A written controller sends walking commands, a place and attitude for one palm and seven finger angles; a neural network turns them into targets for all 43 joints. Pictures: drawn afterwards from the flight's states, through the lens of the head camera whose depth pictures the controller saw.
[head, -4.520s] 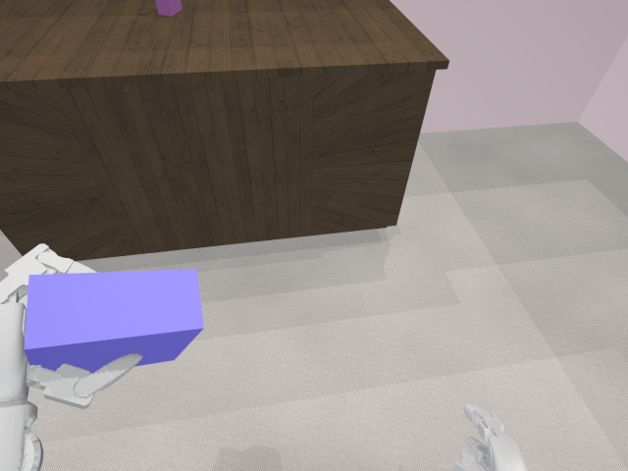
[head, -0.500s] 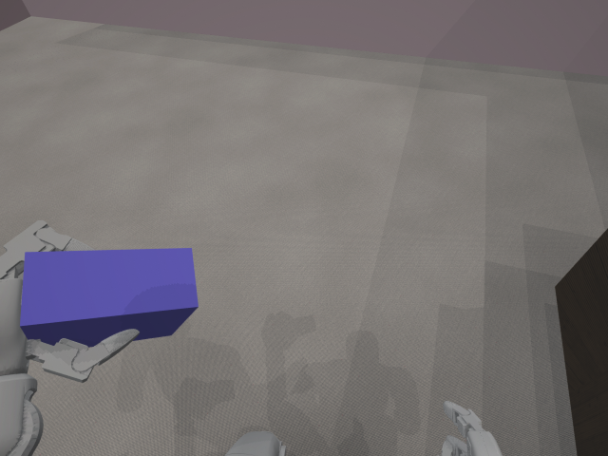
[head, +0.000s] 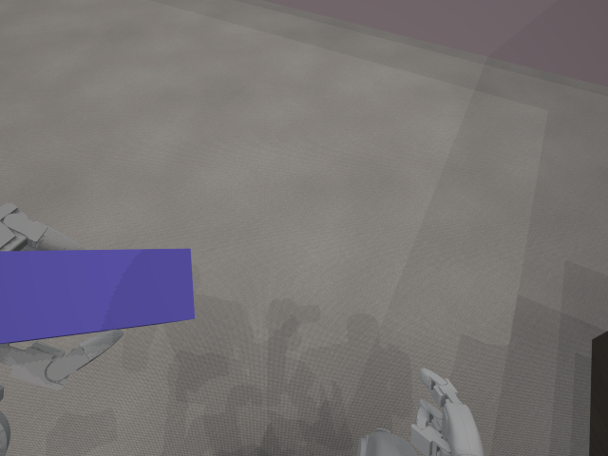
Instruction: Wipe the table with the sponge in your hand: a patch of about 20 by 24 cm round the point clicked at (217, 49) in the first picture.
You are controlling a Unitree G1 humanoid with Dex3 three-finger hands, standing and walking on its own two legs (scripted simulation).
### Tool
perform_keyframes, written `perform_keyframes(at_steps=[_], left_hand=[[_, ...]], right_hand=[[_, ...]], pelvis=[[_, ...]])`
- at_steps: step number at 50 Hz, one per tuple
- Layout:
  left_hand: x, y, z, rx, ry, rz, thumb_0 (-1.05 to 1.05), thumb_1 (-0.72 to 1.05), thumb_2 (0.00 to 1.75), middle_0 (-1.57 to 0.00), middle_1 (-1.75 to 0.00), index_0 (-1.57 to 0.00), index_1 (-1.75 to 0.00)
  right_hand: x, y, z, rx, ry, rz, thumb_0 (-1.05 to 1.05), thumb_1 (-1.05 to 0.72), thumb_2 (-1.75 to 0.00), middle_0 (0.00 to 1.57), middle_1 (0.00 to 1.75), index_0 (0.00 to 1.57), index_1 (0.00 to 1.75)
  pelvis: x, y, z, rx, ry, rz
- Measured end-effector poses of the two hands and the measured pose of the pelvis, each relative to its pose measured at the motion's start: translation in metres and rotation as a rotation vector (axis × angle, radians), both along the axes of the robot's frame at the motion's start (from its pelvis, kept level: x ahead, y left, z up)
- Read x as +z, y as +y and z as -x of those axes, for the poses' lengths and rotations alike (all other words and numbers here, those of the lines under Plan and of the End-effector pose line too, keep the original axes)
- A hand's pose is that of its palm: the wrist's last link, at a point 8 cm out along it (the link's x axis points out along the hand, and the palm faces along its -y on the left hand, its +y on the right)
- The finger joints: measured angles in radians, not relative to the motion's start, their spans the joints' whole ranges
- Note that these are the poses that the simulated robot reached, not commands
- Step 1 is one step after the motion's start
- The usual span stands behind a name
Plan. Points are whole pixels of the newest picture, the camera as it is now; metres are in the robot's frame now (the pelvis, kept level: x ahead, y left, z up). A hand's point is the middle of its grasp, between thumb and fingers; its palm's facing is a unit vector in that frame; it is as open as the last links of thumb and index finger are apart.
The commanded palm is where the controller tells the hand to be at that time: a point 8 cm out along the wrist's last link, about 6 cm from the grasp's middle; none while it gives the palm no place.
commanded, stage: walk to a spot facing it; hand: left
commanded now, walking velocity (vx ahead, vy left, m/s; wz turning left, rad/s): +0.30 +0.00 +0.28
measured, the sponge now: (122, 295) +0.23 +0.19 +0.16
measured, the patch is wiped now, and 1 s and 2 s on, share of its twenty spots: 0.00 0.00 0.00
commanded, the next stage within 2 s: turn to face it in 0.36 s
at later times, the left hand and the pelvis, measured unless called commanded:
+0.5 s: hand (57, 242) +0.27 +0.26 +0.18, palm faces +0.54 -0.70 -0.46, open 10.1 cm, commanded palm +0.21 +0.29 +0.18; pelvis +0.11 -0.01 -0.01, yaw +12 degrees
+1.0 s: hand (173, 199) +0.35 +0.18 +0.16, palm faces +0.45 -0.77 -0.45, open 10.1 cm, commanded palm +0.28 +0.22 +0.18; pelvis +0.14 -0.07 -0.01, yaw +3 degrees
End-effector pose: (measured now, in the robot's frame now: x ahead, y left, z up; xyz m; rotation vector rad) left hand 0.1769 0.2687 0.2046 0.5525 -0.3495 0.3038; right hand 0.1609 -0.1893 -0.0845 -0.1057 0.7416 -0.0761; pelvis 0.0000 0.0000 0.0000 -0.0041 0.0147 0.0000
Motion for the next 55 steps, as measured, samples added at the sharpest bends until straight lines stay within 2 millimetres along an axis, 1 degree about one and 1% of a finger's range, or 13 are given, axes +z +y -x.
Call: perform_keyframes(at_steps=[4, 9, 14, 20, 25, 30, 35, 38, 40, 44, 48, 51, 55], left_hand=[[0.007, -0.01, -0.001, 0.063, 0.017, -0.052, -0.01, -0.49, 0.99, -0.74, -1.34, -0.75, -1.34], [-0.013, -0.012, -0.017, 0.184, 0.04, -0.003, -0.01, -0.49, 0.99, -0.74, -1.34, -0.75, -1.34], [-0.026, -0.013, -0.032, 0.217, 0.112, 0.073, -0.01, -0.49, 0.99, -0.74, -1.34, -0.75, -1.34], [-0.01, -0.009, -0.043, 0.192, 0.082, 0.027, -0.01, -0.49, 0.99, -0.74, -1.35, -0.75, -1.34], [-0.007, 0.019, -0.048, 0.22, -0.016, -0.016, -0.01, -0.49, 0.99, -0.74, -1.35, -0.75, -1.34], [-0.019, 0.042, -0.063, 0.254, -0.055, -0.001, -0.01, -0.49, 0.99, -0.74, -1.35, -0.74, -1.34], [-0.005, 0.026, -0.065, 0.241, -0.053, 0.028, -0.01, -0.49, 0.99, -0.74, -1.35, -0.74, -1.34], [0.004, 0.012, -0.068, 0.227, -0.042, 0.018, -0.01, -0.49, 0.99, -0.74, -1.35, -0.74, -1.34], [0.005, 0.005, -0.074, 0.235, -0.022, 0.007, -0.01, -0.49, 0.99, -0.74, -1.35, -0.74, -1.34], [-0.007, -0.012, -0.094, 0.258, 0.028, -0.007, -0.01, -0.49, 0.99, -0.74, -1.35, -0.74, -1.34], [-0.022, -0.042, -0.12, 0.211, 0.074, 0.045, -0.01, -0.49, 0.99, -0.74, -1.35, -0.74, -1.34], [-0.023, -0.067, -0.134, 0.129, 0.106, 0.061, -0.01, -0.49, 0.99, -0.74, -1.35, -0.74, -1.34], [-0.01, -0.092, -0.143, 0.014, 0.111, 0.006, -0.01, -0.49, 0.99, -0.74, -1.35, -0.74, -1.34]], right_hand=[[-0.016, 0.001, -0.017, 0.057, 0.04, -0.04, 0.01, -0.9, -0.9, 0.21, 0.3, 0.2, 0.3], [-0.04, -0.028, -0.049, 0.118, 0.095, 0.006, 0.01, -0.9, -0.9, 0.21, 0.3, 0.21, 0.3], [-0.018, -0.066, -0.082, 0.107, 0.103, 0.111, 0.02, -0.91, -0.9, 0.21, 0.3, 0.2, 0.3], [0.015, -0.085, -0.125, 0.111, 0.059, 0.232, 0.02, -0.91, -0.9, 0.2, 0.3, 0.2, 0.3], [0.017, -0.066, -0.164, 0.127, -0.005, 0.275, 0.01, -0.91, -0.9, 0.2, 0.3, 0.2, 0.3], [0.007, -0.016, -0.184, 0.165, -0.024, 0.158, 0.01, -0.91, -0.9, 0.2, 0.3, 0.2, 0.3], [0.01, 0.029, -0.187, 0.264, -0.037, 0.034, 0.01, -0.91, -0.9, 0.2, 0.3, 0.2, 0.3], [0.009, 0.04, -0.187, 0.294, -0.051, -0.024, 0.01, -0.91, -0.9, 0.21, 0.3, 0.2, 0.3], [0.006, 0.038, -0.189, 0.299, -0.056, -0.052, 0.01, -0.9, -0.9, 0.21, 0.3, 0.21, 0.3], [-0.008, 0.011, -0.193, 0.274, -0.073, -0.084, 0.01, -0.9, -0.9, 0.21, 0.3, 0.21, 0.3], [-0.02, -0.041, -0.189, 0.2, -0.041, -0.039, 0.01, -0.9, -0.9, 0.21, 0.3, 0.21, 0.3], [-0.015, -0.086, -0.176, 0.108, -0.004, 0.025, 0.01, -0.91, -0.9, 0.21, 0.3, 0.21, 0.3], [-0.002, -0.138, -0.151, -0.019, 0.026, 0.1, 0.01, -0.91, -0.9, 0.21, 0.3, 0.2, 0.3]], pelvis=[[-0.002, -0.016, -0.023, 0.028, -0.006, 0.001], [-0.013, -0.033, -0.044, 0.087, -0.03, -0.012], [0.0, -0.038, -0.064, 0.135, -0.03, -0.036], [0.006, -0.034, -0.089, 0.188, -0.008, -0.053], [-0.013, -0.012, -0.111, 0.205, -0.005, -0.033], [-0.016, -0.01, -0.119, 0.226, -0.032, -0.019], [-0.004, -0.015, -0.129, 0.207, -0.026, 0.003], [0.0, -0.021, -0.135, 0.184, -0.022, 0.011], [0.001, -0.028, -0.138, 0.164, -0.023, 0.01], [-0.009, -0.049, -0.142, 0.121, -0.028, -0.012], [-0.013, -0.066, -0.139, 0.086, -0.03, -0.024], [-0.008, -0.074, -0.137, 0.042, -0.021, -0.05], [-0.001, -0.083, -0.135, -0.003, -0.007, -0.062]])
